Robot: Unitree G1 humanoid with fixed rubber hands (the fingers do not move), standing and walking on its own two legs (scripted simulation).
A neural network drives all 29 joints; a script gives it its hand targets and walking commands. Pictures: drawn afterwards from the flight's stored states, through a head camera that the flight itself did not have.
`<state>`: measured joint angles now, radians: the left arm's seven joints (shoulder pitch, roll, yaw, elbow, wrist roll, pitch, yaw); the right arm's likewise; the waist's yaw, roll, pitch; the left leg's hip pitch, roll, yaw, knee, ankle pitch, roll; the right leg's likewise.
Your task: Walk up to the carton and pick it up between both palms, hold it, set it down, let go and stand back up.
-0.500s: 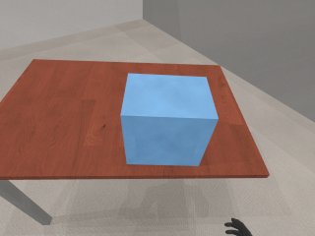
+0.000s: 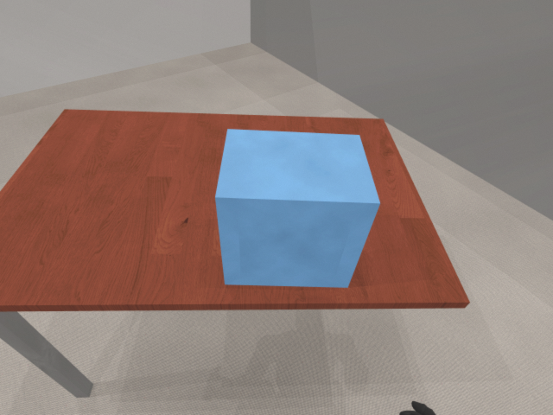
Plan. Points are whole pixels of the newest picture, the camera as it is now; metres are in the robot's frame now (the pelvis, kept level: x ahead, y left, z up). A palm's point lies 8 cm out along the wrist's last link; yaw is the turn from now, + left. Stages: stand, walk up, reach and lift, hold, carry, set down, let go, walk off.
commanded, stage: stand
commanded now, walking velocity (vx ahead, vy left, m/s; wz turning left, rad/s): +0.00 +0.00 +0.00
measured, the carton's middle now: (290, 211) +0.48 -0.03 +0.01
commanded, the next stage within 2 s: none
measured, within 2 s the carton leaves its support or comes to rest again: neither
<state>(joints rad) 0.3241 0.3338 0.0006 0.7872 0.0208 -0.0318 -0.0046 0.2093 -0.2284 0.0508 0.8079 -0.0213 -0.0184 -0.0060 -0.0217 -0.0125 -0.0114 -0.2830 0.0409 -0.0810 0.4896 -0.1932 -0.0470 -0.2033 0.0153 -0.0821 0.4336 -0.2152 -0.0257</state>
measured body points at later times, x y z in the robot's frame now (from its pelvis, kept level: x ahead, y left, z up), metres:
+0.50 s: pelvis +0.00 +0.00 +0.00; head -0.01 +0.01 +0.45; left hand +0.08 +0.28 -0.12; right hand +0.11 -0.25 -0.12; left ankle +0.05 +0.14 -0.74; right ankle +0.01 -0.11 -0.74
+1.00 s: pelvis +0.00 +0.00 +0.00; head -0.01 +0.01 +0.45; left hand +0.07 +0.29 -0.12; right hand +0.10 -0.25 -0.12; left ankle +0.05 +0.14 -0.74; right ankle +0.01 -0.11 -0.74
